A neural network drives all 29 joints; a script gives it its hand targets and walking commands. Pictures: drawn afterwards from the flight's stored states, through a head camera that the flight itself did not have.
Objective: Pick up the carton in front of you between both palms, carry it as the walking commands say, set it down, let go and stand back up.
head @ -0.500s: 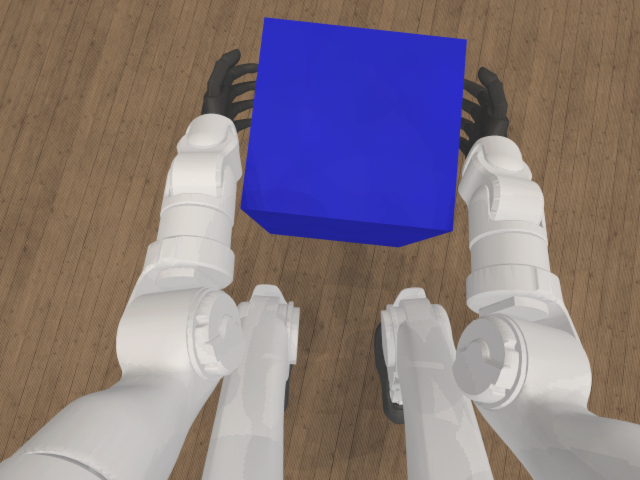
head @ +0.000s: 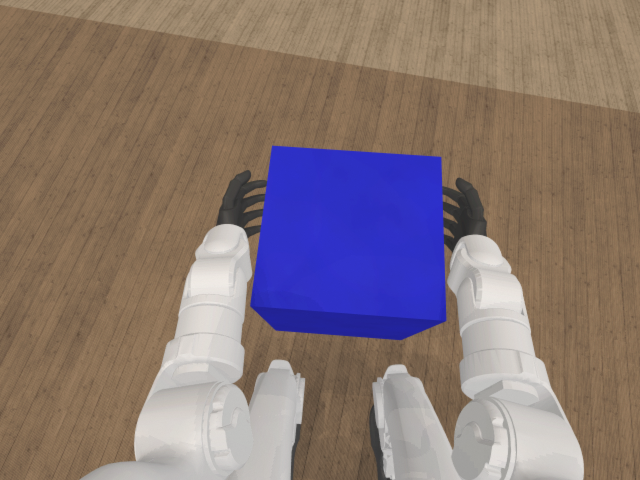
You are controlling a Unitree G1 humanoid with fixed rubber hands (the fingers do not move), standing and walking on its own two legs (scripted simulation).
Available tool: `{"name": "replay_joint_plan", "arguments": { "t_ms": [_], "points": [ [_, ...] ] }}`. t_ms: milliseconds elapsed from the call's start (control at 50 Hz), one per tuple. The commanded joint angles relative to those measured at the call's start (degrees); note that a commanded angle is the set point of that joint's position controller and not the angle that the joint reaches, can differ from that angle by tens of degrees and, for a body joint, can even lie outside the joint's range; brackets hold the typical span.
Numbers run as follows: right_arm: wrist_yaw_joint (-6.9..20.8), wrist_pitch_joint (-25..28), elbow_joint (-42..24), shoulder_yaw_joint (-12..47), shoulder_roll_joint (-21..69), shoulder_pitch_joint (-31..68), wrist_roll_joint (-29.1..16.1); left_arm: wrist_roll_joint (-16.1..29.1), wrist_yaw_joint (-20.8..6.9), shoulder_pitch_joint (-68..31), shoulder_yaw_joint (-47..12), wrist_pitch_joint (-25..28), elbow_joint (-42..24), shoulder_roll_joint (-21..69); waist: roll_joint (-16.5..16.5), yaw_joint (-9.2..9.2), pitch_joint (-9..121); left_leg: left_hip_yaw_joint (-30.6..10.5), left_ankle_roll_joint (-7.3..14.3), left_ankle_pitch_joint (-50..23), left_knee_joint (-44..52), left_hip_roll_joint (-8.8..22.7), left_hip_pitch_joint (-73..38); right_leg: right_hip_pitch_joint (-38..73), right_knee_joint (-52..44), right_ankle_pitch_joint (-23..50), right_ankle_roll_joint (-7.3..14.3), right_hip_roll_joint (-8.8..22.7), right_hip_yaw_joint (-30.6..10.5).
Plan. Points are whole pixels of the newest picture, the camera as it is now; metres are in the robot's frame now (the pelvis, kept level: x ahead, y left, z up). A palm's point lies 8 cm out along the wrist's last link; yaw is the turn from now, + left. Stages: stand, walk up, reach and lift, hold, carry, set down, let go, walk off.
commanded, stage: reach and lift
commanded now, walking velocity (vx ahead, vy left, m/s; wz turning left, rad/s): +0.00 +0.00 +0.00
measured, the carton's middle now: (345, 257) +0.40 +0.00 -0.11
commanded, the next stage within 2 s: hold in 1.70 s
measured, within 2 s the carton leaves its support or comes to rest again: neither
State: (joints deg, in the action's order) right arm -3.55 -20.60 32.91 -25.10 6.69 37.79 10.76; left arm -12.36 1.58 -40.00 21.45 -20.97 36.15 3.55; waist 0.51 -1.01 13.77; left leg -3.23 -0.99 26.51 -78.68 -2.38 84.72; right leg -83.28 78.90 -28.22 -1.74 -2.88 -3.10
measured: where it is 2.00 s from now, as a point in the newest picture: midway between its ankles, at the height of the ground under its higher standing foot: (335, 462)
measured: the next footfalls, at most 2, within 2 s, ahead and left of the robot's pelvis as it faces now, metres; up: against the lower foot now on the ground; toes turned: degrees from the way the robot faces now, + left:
none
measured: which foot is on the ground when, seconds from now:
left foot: down 0.00-1.00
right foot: down 0.00-1.00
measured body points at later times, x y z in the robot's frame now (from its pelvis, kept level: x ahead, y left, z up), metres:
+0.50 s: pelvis +0.05 +0.00 +0.13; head +0.09 +0.00 +0.58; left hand +0.38 +0.15 +0.11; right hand +0.38 -0.15 +0.11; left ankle +0.08 +0.12 -0.58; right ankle +0.07 -0.13 -0.58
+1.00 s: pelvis +0.04 -0.01 +0.16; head +0.02 +0.00 +0.61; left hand +0.35 +0.15 +0.18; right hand +0.36 -0.15 +0.18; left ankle +0.08 +0.12 -0.58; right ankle +0.07 -0.13 -0.58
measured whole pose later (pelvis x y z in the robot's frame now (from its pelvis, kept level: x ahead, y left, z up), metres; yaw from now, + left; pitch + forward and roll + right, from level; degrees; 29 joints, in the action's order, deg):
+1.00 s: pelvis +0.04 -0.01 +0.16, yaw +0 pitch -4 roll +0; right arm 0.7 -34.2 23.3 -19.3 10.2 20.2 18.2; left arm -18.1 -1.0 -19.7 18.8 -34.8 22.6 10.0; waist 0.3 0.2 -1.2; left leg -3.7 -0.6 11.7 -26.7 -1.0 10.8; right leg -9.9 27.4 -13.2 -0.3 -1.2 -4.1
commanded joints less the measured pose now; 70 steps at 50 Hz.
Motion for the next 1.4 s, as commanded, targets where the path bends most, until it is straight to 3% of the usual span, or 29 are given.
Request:
{"name": "replay_joint_plan", "arguments": {
  "t_ms": [0, 340, 620, 720, 820, 980, 1380],
  "points": [
    [14.8, 0.3, 3.4, 34.8, 60.3, 32.1, -7.9, 8.6, -13.3, -29.9, -31.7, 1.0, 1.4, 62.5, -1.8, 0.34, 38.4, 1.9, 0.5, -12.7, 12.9, -6.6, -33.4, 23.0, -13.5, 11.0, 0.8, -6.7, 2.6],
    [15.7, -0.5, 0.1, 38.7, 60.2, 13.7, -6.1, 7.8, -13.7, -12.3, -35.5, 0.2, -4.3, 61.9, -0.9, 0.60, 22.7, -1.2, 1.1, -22.8, 34.5, -4.6, -58.1, 51.0, -35.1, 22.7, 1.8, -4.3, -1.3],
    [16.5, -9.3, -9.1, 42.7, 59.3, 4.0, -7.7, 10.0, -14.9, -3.6, -40.2, -8.9, -14.3, 61.3, -0.1, 1.00, 6.8, -1.4, 1.0, -27.1, 51.9, -2.9, -77.3, 71.3, -53.1, 27.7, 1.8, -2.4, -2.0],
    [17.2, -12.5, -7.5, 38.3, 57.6, 3.9, -5.7, 7.9, -15.4, -3.0, -35.4, -12.2, -12.8, 59.3, -0.3, 1.13, -2.1, -0.8, 1.2, -19.8, 55.8, -2.7, -77.9, 72.2, -57.1, 20.4, 2.1, -2.0, -1.6],
    [18.1, -12.8, -6.2, 35.5, 57.9, 9.1, -4.3, 6.4, -16.2, -8.3, -32.2, -12.3, -11.4, 59.5, -0.1, 1.27, -4.2, -0.2, 1.5, -14.1, 56.4, -2.5, -77.8, 71.9, -57.6, 15.0, 2.1, -1.5, -1.1],
    [18.2, -12.6, -7.4, 37.0, 58.5, 12.7, -5.1, 7.2, -16.5, -11.9, -33.9, -12.4, -12.7, 60.5, -0.4, 1.13, -0.2, -0.1, 1.3, -15.6, 56.4, -2.5, -80.1, 74.1, -57.4, 16.4, 2.1, -1.7, -0.9],
    [17.7, -15.1, -14.9, 39.4, 55.8, 3.7, -6.6, 9.3, -15.2, -2.6, -37.0, -15.1, -20.3, 58.8, -0.8, 1.09, 0.7, -0.8, 0.3, -28.6, 58.6, -2.9, -85.6, 79.4, -59.4, 28.2, 1.7, -2.6, -1.0]
  ]
}}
